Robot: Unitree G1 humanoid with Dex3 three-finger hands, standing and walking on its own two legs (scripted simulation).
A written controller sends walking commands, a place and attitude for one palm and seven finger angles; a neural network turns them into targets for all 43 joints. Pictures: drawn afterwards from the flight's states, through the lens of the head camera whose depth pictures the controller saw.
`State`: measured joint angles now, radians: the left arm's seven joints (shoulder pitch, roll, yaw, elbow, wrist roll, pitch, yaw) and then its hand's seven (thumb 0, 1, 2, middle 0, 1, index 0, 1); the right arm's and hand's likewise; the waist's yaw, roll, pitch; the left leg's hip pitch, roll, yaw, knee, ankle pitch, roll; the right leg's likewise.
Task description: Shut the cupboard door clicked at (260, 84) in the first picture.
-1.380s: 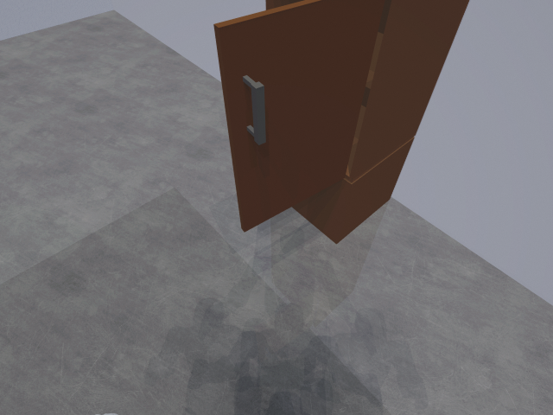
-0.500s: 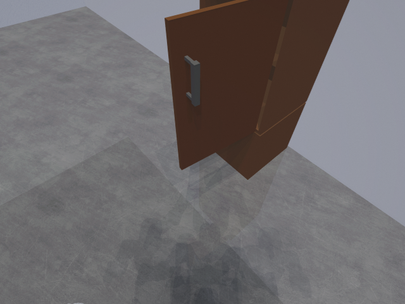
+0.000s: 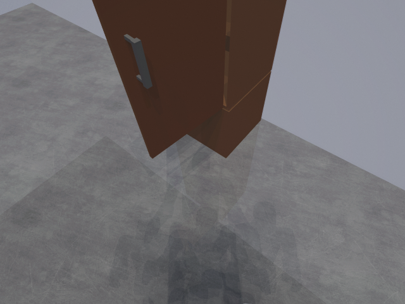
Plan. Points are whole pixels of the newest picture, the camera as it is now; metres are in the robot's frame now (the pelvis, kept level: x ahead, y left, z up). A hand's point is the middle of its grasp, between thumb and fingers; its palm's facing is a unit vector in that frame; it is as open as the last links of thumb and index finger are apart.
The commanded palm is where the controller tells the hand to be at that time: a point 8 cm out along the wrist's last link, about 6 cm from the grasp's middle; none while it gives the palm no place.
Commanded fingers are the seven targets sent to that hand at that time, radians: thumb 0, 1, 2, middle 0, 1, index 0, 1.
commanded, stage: walk to a spot facing it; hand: left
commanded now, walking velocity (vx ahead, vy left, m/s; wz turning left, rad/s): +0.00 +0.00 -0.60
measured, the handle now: (138, 62) +0.65 +0.22 +0.10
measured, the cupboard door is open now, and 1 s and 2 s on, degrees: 83 83 83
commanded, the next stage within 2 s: none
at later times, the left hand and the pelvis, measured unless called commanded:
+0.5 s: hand out of the picture +0.11 +0.22 -0.16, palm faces -0.19 -0.95 -0.25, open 7.4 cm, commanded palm none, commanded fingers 0.00 0.90 0.90 -0.20 -0.30 -0.20 -0.30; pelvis +0.00 +0.02 +0.01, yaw -15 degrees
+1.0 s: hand (164, 273) +0.20 +0.12 -0.15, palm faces -0.58 -0.78 -0.23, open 7.4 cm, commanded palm none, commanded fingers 0.00 0.90 0.90 -0.20 -0.30 -0.20 -0.30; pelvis +0.01 +0.00 +0.01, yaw -35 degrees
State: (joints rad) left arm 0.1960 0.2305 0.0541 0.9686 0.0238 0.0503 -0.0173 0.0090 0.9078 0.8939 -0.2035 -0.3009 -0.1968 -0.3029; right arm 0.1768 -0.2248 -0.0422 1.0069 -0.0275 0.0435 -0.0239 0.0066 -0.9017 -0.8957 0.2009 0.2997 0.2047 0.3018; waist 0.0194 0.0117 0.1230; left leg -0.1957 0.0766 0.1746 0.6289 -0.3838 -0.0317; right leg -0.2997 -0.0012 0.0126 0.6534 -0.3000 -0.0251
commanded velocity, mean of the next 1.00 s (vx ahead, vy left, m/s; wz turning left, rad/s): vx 0.05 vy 0.00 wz -0.60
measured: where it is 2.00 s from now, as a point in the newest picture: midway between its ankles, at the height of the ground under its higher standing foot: (277, 301)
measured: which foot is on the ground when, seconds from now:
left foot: down 0.00-0.00, up 0.02-0.44, down 0.46-0.74, up 0.76-1.00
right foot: down 0.00-0.44, up 0.46-0.72, down 0.74-1.00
